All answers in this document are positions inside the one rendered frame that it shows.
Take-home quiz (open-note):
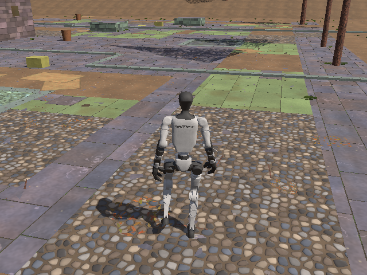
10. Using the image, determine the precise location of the right robot upper arm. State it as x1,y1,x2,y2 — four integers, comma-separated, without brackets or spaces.
197,116,211,148

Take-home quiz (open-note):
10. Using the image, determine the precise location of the left robot forearm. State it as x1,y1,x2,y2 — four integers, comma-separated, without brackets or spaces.
153,139,164,168

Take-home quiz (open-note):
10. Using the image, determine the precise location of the humanoid robot torso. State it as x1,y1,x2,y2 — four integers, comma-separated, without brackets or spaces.
171,114,198,172

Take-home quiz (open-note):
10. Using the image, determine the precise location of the robot left thigh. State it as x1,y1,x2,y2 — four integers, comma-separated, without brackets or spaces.
163,159,175,190

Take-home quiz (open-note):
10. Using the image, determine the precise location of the left robot hand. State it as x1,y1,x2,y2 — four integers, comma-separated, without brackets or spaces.
152,166,166,182

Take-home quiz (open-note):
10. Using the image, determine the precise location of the left robot upper arm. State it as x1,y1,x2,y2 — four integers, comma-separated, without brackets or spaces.
159,116,173,148

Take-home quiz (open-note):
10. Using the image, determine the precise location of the right robot forearm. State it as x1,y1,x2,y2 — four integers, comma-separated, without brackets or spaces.
205,140,216,164

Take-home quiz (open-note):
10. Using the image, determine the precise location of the right robot hand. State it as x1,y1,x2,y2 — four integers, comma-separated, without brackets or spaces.
203,162,217,174

